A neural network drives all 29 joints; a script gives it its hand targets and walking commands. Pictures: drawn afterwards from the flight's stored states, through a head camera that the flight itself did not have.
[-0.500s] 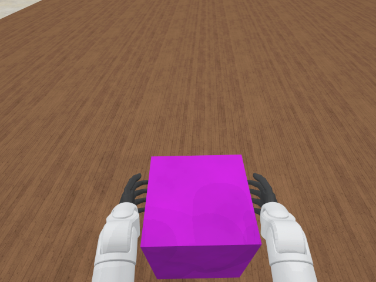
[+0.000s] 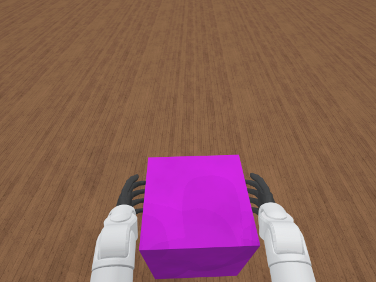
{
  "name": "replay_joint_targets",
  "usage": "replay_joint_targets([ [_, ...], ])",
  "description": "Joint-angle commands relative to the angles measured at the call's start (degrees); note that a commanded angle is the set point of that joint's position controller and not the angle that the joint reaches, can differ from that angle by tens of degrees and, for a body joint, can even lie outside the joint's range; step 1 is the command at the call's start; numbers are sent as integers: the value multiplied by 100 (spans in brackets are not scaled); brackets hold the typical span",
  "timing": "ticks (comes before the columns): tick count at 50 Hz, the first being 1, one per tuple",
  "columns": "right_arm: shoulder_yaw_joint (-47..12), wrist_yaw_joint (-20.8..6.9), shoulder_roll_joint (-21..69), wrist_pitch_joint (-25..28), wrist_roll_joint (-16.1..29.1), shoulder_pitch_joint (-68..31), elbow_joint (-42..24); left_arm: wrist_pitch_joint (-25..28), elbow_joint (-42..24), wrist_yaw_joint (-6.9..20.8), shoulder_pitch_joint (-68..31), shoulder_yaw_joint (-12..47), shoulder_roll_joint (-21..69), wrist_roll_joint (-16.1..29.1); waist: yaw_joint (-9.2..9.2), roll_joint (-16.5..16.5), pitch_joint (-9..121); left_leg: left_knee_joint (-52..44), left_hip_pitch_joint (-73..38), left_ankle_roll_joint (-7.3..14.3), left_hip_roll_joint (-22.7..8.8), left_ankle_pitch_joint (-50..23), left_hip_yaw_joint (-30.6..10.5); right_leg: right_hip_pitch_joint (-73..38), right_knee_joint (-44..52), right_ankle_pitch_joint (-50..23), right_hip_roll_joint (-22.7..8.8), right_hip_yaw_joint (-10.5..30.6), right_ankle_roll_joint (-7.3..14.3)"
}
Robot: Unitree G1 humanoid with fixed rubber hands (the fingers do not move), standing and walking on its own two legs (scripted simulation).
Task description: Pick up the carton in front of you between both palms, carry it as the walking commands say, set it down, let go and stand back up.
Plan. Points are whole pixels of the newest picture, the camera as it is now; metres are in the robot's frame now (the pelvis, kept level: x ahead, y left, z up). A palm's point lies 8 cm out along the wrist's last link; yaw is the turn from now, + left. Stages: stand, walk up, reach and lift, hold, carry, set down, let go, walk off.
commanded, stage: hold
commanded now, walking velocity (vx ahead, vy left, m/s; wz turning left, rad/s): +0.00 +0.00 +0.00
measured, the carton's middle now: (195, 219) +0.29 +0.00 -0.05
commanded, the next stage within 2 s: set down in 0.40 s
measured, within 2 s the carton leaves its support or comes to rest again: neither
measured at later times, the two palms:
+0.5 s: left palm (121, 207) +0.27 +0.16 +0.04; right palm (265, 216) +0.25 -0.14 +0.04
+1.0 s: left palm (139, 217) +0.33 +0.15 -0.12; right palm (247, 214) +0.33 -0.14 -0.11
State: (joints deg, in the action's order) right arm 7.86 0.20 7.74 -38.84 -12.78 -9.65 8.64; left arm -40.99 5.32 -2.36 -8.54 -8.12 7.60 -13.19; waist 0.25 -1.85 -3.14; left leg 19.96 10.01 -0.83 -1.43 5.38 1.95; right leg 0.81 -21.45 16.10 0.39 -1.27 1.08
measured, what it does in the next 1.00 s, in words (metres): lowers itself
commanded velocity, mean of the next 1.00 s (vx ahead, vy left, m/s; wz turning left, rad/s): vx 0.00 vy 0.00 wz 0.00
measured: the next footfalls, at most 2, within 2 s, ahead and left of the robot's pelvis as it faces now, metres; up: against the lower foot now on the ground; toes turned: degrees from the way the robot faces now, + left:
none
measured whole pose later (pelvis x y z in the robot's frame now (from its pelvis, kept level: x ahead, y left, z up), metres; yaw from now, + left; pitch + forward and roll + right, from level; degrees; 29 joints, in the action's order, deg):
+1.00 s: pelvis -0.05 +0.03 -0.06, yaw -4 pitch +17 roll -1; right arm 26.8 -4.9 4.5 -10.0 -20.3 -38.3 38.1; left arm -12.9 28.4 -3.9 -33.5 -26.2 12.2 -19.9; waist 1.0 -2.1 -6.8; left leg 46.5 52.1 1.3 0.9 11.2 0.2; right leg 45.4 -51.5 23.0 2.0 3.8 -1.1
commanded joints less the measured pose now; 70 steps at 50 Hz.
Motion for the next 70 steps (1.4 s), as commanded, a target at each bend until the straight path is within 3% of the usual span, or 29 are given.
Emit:
replay_joint_targets([
  [1,-2711,-1063,4779,239,1107,-2236,-318,253,-339,1250,-2259,3016,4795,1214,-41,51,1526,261,-2131,145,708,-1498,-617,968,479,-2045,310,855,0],
  [4,-2722,-1160,4820,254,1150,-2436,-184,245,-134,1248,-2246,2842,4808,1077,56,2,1228,249,-2303,166,701,-954,-589,1531,614,-1137,232,851,65],
  [8,-2603,-1233,4946,295,1134,-2653,53,233,17,1314,-2421,2828,4932,1044,44,-40,981,277,-2569,156,673,-473,-544,2122,772,-372,141,872,185],
  [13,-2455,-1261,5111,332,1053,-2789,303,226,160,1434,-2724,2914,5119,1124,-62,-32,919,269,-2701,115,642,-78,-515,2371,860,94,99,859,290],
  [23,-2197,-1471,5184,380,952,-3340,659,177,628,1541,-3195,2721,5499,1142,-49,201,1006,74,-2642,34,460,881,-799,2455,599,601,220,772,356],
  [27,-1666,-1670,4982,578,619,-4020,1343,258,1336,1520,-3765,2181,5767,983,-40,307,936,27,-2332,11,346,1647,-1053,2494,226,868,274,746,399],
  [31,-687,-1723,4483,939,2,-4767,2256,520,2297,1370,-4384,1153,5573,519,-48,339,774,97,-1931,-15,294,1959,-1206,2622,-226,895,347,709,377],
  [35,409,-1559,3704,1266,-744,-4910,2905,870,2790,1003,-4581,-22,4771,-151,10,265,571,540,-1517,-44,356,1720,-1207,3323,-636,891,386,653,369],
  [39,903,-1442,3048,1731,-1080,-4772,3105,1449,2871,720,-4490,-472,4121,-506,12,218,922,1082,-842,-65,449,896,-1052,3871,-1111,523,504,580,289],
  [44,557,-1395,3060,2565,-751,-4854,3233,2418,2764,534,-4678,-63,4020,-453,-12,201,1897,1989,-208,-72,571,-72,-878,4886,-1772,222,663,461,198],
  [49,-504,-1381,3754,3306,-137,-5374,3155,3221,2608,573,-5178,952,4707,-135,38,192,3793,3022,23,-6,638,-1245,-738,5887,-2512,-103,812,394,57],
  [53,-1457,-1291,4157,3443,393,-5776,2693,3401,2222,632,-5558,1701,4926,213,156,139,5558,3846,204,20,734,-1981,-596,6448,-3107,-589,864,408,-90],
  [56,-1828,-1207,4364,3317,588,-5922,2489,3304,2122,766,-5656,1895,4947,366,244,9,6173,4251,962,19,834,-1891,-413,6543,-3463,-834,867,435,-200],
  [59,-1846,-1191,4627,3069,595,-6016,2559,3106,2237,980,-5759,1793,4923,405,346,-150,6061,4476,2075,8,885,-1317,-273,6629,-3687,-719,849,466,-268],
  [64,-1535,-1222,4806,2704,475,-6297,2962,2780,2638,1283,-6083,1316,4828,304,427,-266,5527,4849,3682,43,898,-523,-98,6974,-3988,-421,831,529,-307],
  [70,-1258,-1175,4643,2611,415,-6725,3274,2656,2890,1431,-6555,899,4708,248,455,-260,5577,5410,4784,10,906,-445,15,7394,-4511,-670,838,575,-296],
])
